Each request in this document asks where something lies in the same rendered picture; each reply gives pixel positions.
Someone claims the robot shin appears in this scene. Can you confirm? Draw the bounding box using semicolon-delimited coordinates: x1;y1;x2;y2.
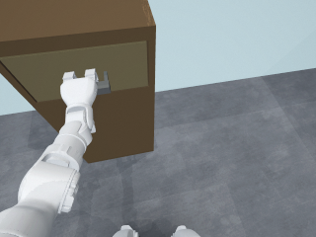
120;225;133;231
175;225;187;233

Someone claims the right robot shin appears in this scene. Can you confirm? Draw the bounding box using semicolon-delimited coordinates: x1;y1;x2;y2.
175;225;187;233

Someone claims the robot left hand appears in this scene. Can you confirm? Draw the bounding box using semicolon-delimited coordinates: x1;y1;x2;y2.
60;68;99;133

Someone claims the handle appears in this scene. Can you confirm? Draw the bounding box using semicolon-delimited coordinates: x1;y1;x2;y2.
96;71;111;95

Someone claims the drawer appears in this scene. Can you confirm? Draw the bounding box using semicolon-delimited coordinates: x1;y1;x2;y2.
0;40;148;102

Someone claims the robot left upper arm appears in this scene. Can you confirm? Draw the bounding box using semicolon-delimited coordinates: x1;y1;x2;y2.
0;161;81;237

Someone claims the left robot shin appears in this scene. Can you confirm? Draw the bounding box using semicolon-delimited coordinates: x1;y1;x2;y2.
120;225;133;231

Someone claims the cabinet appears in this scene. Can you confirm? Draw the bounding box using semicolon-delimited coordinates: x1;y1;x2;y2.
0;0;156;164

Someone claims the robot left forearm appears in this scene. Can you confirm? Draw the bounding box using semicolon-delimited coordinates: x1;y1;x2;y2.
18;103;94;202

